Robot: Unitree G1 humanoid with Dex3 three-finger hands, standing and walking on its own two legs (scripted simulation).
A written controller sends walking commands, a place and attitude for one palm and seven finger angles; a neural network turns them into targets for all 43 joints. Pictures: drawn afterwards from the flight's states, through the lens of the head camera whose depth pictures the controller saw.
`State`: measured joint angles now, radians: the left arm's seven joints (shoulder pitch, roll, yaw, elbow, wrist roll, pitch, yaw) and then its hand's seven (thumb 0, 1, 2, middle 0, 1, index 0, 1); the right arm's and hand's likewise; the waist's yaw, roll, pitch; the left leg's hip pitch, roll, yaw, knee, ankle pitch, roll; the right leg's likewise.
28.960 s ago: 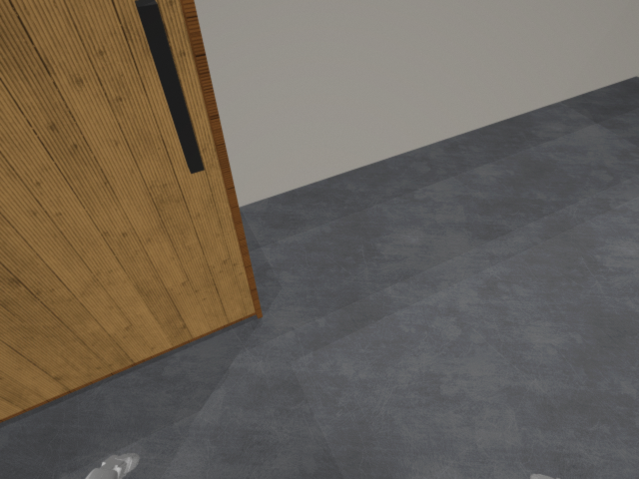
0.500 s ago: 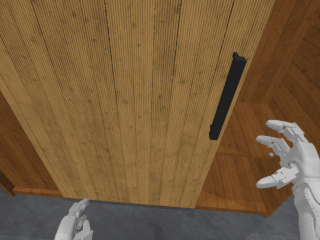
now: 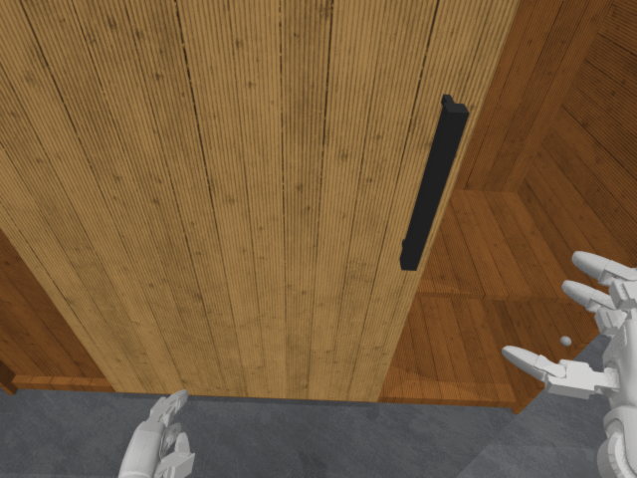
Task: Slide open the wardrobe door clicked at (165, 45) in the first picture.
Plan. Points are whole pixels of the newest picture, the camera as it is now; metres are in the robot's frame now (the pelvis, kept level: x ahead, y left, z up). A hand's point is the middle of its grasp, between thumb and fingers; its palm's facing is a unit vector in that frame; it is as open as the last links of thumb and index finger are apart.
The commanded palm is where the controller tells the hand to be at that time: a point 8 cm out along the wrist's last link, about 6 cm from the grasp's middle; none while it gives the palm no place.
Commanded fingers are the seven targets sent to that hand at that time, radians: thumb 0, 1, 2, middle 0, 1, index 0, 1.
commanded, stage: draw the hand back to the body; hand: right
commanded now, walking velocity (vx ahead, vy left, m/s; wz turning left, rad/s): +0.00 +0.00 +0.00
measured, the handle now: (425, 191) +0.50 -0.18 +0.12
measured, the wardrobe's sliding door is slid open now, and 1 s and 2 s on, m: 0.45 0.45 0.45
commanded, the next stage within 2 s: step back with the hand held close in 0.74 s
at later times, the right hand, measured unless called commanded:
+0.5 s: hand (606, 345) +0.21 -0.28 +0.16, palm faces +0.47 +0.81 -0.35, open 7.8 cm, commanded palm +0.16 -0.31 +0.17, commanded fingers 0.00 -0.90 -0.90 0.20 0.30 0.20 0.30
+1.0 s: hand (604, 337) +0.21 -0.28 +0.16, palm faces +0.46 +0.80 -0.38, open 7.4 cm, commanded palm +0.16 -0.30 +0.17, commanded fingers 0.00 -0.90 -0.90 0.20 0.30 0.20 0.30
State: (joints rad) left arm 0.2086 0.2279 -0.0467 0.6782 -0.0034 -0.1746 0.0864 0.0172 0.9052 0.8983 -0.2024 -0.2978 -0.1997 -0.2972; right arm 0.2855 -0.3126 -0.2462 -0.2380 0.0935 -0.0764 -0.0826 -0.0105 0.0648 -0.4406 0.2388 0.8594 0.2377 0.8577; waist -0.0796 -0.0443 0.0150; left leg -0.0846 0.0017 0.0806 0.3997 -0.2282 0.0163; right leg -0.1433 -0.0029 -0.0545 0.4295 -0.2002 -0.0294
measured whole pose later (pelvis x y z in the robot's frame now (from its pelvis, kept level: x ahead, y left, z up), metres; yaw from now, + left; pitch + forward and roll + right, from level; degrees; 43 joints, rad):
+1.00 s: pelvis +0.01 -0.01 +0.00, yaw +0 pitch -2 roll +2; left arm 0.19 0.23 -0.02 0.61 0.00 -0.07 0.07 0.02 0.91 0.90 -0.20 -0.30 -0.20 -0.30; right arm 0.42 -0.35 -0.38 -0.38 0.07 -0.11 -0.11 0.01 -0.89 -0.90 0.21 0.30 0.21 0.30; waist -0.05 -0.04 0.00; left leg -0.11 -0.01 0.08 0.36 -0.22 0.01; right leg -0.19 -0.02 -0.05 0.46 -0.23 -0.03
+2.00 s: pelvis -0.11 -0.05 +0.00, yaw +1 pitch +5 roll +6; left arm 0.22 0.15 0.00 0.62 0.02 -0.18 0.04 0.02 0.90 0.90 -0.20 -0.30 -0.20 -0.30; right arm 0.51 -0.42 -0.46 -0.55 0.05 -0.26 -0.14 0.01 -0.89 -0.90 0.21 0.30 0.21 0.30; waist -0.03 0.01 -0.03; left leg -0.22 -0.08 0.00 0.70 -0.51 0.00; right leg -0.45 -0.03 -0.02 0.38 -0.02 -0.08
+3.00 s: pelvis -0.18 -0.13 +0.00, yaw +3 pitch -1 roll +1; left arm 0.24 0.14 -0.03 0.65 0.02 -0.19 0.05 0.02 0.91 0.90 -0.20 -0.30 -0.20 -0.30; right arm 0.41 -0.35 -0.36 -0.46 0.05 -0.12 -0.14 0.02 -0.89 -0.90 0.20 0.30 0.20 0.30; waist 0.01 0.07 0.03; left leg -0.34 -0.02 0.02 0.75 -0.37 -0.01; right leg -0.23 0.01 -0.01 0.51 -0.26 -0.03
